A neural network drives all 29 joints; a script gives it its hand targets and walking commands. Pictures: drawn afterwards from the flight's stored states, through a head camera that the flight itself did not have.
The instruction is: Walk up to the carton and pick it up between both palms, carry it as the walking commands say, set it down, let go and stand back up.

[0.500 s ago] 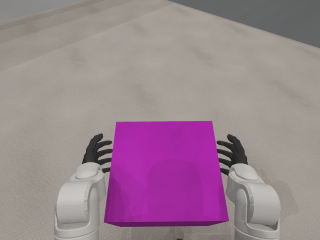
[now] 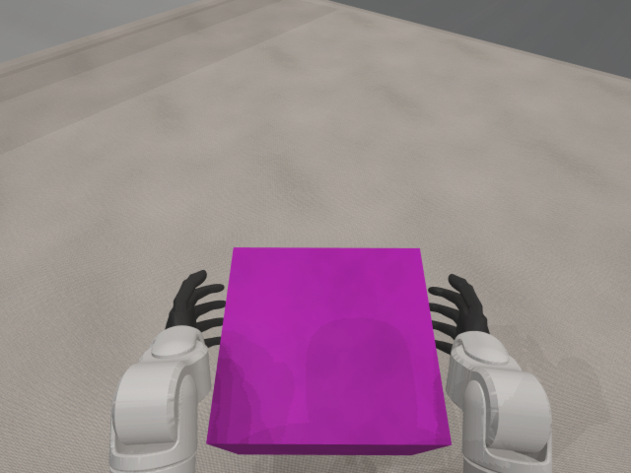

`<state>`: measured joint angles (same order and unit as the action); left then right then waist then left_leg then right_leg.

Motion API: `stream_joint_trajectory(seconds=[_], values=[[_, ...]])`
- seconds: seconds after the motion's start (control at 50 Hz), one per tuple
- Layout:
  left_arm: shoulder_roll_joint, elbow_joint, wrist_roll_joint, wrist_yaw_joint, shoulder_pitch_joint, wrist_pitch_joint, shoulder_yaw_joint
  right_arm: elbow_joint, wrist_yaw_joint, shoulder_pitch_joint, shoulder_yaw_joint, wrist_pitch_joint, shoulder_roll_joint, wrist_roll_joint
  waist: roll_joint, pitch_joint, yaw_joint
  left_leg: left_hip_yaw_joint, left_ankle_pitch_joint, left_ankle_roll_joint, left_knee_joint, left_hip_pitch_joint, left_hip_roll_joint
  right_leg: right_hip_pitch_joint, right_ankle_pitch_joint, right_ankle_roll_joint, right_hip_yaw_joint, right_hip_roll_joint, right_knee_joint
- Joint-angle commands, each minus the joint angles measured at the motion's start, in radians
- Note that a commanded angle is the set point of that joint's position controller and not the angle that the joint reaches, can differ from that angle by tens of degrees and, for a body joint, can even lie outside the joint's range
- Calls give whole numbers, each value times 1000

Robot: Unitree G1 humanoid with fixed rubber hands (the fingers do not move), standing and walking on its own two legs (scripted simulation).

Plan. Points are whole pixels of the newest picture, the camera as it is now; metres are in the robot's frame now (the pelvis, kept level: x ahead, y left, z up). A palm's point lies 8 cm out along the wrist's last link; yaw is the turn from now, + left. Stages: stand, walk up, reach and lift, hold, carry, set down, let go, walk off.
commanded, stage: carry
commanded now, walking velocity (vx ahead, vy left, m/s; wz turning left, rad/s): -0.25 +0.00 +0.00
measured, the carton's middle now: (325, 355) +0.28 +0.00 +0.00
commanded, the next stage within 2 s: none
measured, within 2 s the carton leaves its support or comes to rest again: neither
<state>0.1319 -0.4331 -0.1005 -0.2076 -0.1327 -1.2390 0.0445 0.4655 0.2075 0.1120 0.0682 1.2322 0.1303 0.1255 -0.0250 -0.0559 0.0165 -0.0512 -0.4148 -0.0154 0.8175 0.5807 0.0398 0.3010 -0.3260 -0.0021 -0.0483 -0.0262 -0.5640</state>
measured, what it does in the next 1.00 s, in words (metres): walks backwards: left foot, then right foot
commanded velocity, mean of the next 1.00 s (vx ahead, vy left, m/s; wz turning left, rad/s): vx -0.25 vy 0.00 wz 0.00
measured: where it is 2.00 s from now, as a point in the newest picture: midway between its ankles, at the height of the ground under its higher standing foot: outside the picture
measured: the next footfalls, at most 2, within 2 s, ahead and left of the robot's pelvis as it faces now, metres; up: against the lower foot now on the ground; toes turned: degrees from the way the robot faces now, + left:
left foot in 0.26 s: -0.08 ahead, +0.14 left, +0.00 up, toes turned +5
right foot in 0.62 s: -0.26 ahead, -0.10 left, +0.00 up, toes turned -4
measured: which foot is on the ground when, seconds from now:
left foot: up 0.00-0.24, down 0.26-0.62, up 0.64-0.98, down 1.00-1.00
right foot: down 0.00-0.26, up 0.28-0.60, down 0.62-1.00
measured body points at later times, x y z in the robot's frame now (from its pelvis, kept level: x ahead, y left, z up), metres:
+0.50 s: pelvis -0.20 +0.03 +0.01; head -0.20 +0.04 +0.46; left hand +0.06 +0.21 +0.10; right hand +0.08 -0.11 +0.11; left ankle -0.12 +0.13 -0.73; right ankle -0.24 -0.10 -0.66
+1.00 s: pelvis -0.40 +0.03 +0.00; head -0.39 +0.04 +0.45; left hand -0.13 +0.19 +0.09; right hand -0.12 -0.13 +0.10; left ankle -0.44 +0.14 -0.73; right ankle -0.30 -0.09 -0.73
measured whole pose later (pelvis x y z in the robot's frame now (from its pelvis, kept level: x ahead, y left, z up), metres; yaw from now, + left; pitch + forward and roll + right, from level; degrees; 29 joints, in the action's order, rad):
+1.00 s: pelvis -0.40 +0.03 +0.00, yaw +1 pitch +4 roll +1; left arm 0.13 -0.48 -0.12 -0.19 -0.14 -1.24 0.07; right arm 0.47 0.23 0.17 0.06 1.25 0.14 0.11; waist 0.04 -0.06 -0.02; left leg -0.07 -0.35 -0.01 0.52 0.25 0.00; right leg 0.49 -0.12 0.00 -0.06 -0.08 -0.55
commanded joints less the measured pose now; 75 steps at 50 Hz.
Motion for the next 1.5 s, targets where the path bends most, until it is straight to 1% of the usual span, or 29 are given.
stream_joint_trajectory(seconds=[0.0, 0.08, 0.18, 0.22, 0.24, 0.26, 0.28, 0.32, 0.36, 0.5, 0.56, 0.6, 0.62, 0.64, 0.66, 0.7, 0.88, 0.94, 0.98, 1.0, 1.02, 1.06, 1.12, 1.3, 1.34, 1.38, 1.4, 1.44, 1.48], values=[[969, -125, 374, 275, -377, 27, -591, 114, -257, 470, -686, -18, 1011, -431, 186, -227, -9, 80, -127, -3, 453, -37, -42, -69, 887, -193, 145, -333, 136], [943, -125, 342, 264, -331, 29, -558, 117, -252, 454, -700, -9, 996, -442, 210, -222, -20, -12, -37, -23, 181, -57, -40, -102, 602, -128, 85, -242, 131], [891, -87, 312, 243, -257, 0, -542, 61, -248, 368, -668, 24, 955, -429, 264, -271, -12, -9, -29, 6, -232, -194, -52, -164, 655, -127, 190, -278, 112], [888, -75, 320, 239, -263, -8, -556, 36, -252, 343, -648, 32, 953, -412, 172, -280, -16, 21, 175, 7, -469, -369, 20, -54, 547, -55, 146, -231, 32], [890, -68, 325, 238, -265, -11, -566, 22, -256, 329, -634, 34, 944, -401, 39, -265, -7, 123, 345, 24, -479, -468, 142, 80, 304, -14, 101, -174, -41], [902, -98, 331, 239, -301, -14, -594, 3, -260, 314, -616, 25, 940, -388, -286, -239, -17, 387, 659, 136, -461, -476, 390, 304, -80, 40, -7, -53, -176], [935, -120, 353, 244, -380, -9, -616, 32, -264, 362, -620, 18, 977, -401, -314, -217, -28, 389, 797, 225, -486, -358, 429, 282, -311, 45, -18, 5, -481], [1006, -157, 409, 258, -464, 9, -665, 54, -271, 379, -598, 1, 1009, -392, -148, -190, -21, 223, 425, 175, -497, -217, 305, 255, -201, 34, 69, 5, -732], [1022, -160, 440, 264, -486, 13, -700, 46, -268, 358, -566, -13, 995, -362, -152, -210, -18, 100, 296, 123, -528, -204, 217, 234, -92, 33, 47, 25, -776], [955, -89, 407, 257, -393, -11, -665, 29, -253, 309, -568, -10, 932, -336, -186, -279, -28, 239, 337, 145, -526, -423, 254, 118, -176, 37, -13, 44, -195], [939, -46, 386, 262, -352, -19, -619, 35, -246, 304, -587, 2, 924, -348, -151, -310, -17, 201, 315, 88, -491, -417, 223, -28, -40, 31, -42, 37, 152], [927, -33, 384, 271, -344, -17, -592, 42, -240, 330, -611, 4, 924, -357, 31, -269, -17, 102, 201, -5, -382, -190, 123, -202, 47, -2, 158, -138, 262], [929, -16, 370, 273, -337, -8, -580, 81, -245, 352, -639, 11, 925, -366, 344, -211, -7, -59, 52, -60, -220, -15, -12, -145, 235, -117, 387, -372, 286], [959, -60, 372, 275, -374, 1, -587, 104, -251, 430, -660, 9, 961, -392, 341, -154, -3, -36, -126, -37, 104, 9, -17, -26, 547, -192, 350, -438, 283], [966, -88, 368, 274, -401, 9, -579, 98, -253, 463, -683, 5, 1001, -415, 233, -147, -4, 43, -132, -25, 297, 3, -36, -8, 642, -209, 275, -394, 246], [953, -106, 348, 270, -391, 21, -564, 103, -257, 491, -698, -6, 1016, -444, 147, -165, -13, 85, -17, -15, 440, -19, -43, -9, 536, -164, 119, -286, 189], [885, -82, 317, 248, -275, 0, -533, 62, -234, 388, -674, 31, 957, -423, 264, -267, 0, -14, -110, -10, -67, -116, -63, -228, 691, -157, 222, -279, 146], [904, -98, 341, 248, -297, -2, -568, 51, -240, 351, -652, 29, 970, -409, 220, -314, -14, -18, 48, -3, -362, -278, -44, -190, 660, -104, 204, -260, 88], [919, -96, 358, 249, -309, -3, -595, 38, -247, 332, -638, 26, 973, -395, 92, -295, -8, 86, 233, 17, -486, -481, 97, 19, 414, -24, 140, -191, 12], [932, -123, 360, 253, -326, -3, -617, 33, -252, 328, -628, 15, 970, -384, -186, -286, -13, 302, 587, 99, -422, -524, 325, 213, 132, 38, 33, -93, -93], [957, -155, 379, 256, -414, 2, -647, 52, -258, 365, -626, 6, 996, -393, -315, -218, -35, 370, 777, 202, -481, -420, 425, 304, -208, 52, -41, -7, -354], [1013, -176, 422, 267, -465, 18, -679, 83, -265, 379, -615, -9, 1020, -392, -155, -193, -24, 253, 624, 195, -456, -303, 340, 284, -219, 39, 79, 4, -674], [1019, -175, 449, 270, -475, 22, -715, 76, -264, 347, -579, -25, 990, -362, -137, -238, -19, 90, 556, 129, -438, -327, 214, 270, -106, 43, 58, 25, -710], [942, -52, 379, 259, -348, -10, -628, 53, -251, 311, -594, -4, 917, -356, -175, -310, -20, 218, 494, 119, -441, -460, 233, 29, -71, 37, -39, 46, 79], [936, -37, 373, 266, -339, -9, -600, 55, -247, 336, -614, -2, 915, -367, -74, -302, -18, 155, 359, 31, -405, -296, 173, -163, 62, 13, 65, -63, 233], [944, -26, 362, 272, -341, 7, -582, 112, -252, 390, -659, 6, 930, -388, 368, -210, -8, -81, -36, -48, -120, -9, -7, -131, 496, -145, 365, -423, 259], [960, -69, 364, 272, -381, 13, -586, 108, -255, 442, -680, 5, 974, -409, 308, -168, -4, -9, -169, -35, 186, 7, -24, -67, 716, -203, 319, -420, 241], [941, -90, 336, 268, -381, 22, -562, 102, -259, 494, -705, -2, 996, -443, 163, -165, -8, 81, -80, -24, 428, -32, -43, 6, 507, -175, 162, -313, 217], [936, -100, 327, 268, -379, 27, -547, 115, -257, 488, -713, -6, 999, -450, 172, -167, -17, 56, 22, -32, 435, -13, -42, -38, 407, -134, 91, -247, 187]])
